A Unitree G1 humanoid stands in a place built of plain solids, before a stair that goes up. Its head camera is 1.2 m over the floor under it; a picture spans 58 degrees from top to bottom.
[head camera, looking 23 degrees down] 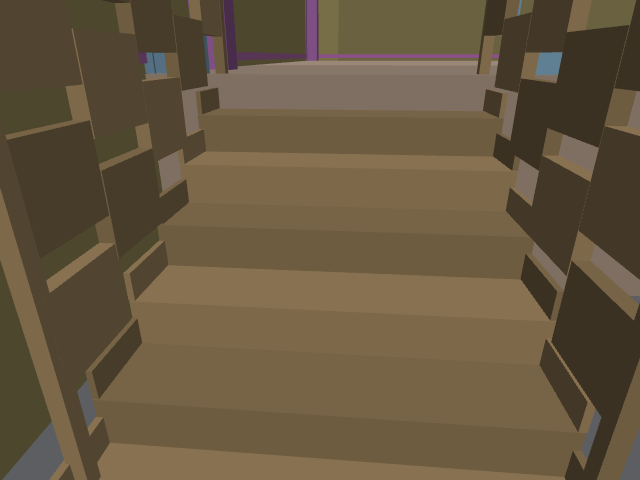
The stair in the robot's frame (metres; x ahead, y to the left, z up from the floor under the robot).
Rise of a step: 0.16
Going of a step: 0.26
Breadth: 1.32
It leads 5 degrees to the right of straight ahead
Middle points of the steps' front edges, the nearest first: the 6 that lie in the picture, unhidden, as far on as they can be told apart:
0.88 -0.02 0.32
1.14 -0.04 0.48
1.40 -0.07 0.64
1.66 -0.09 0.80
1.92 -0.11 0.96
2.19 -0.14 1.12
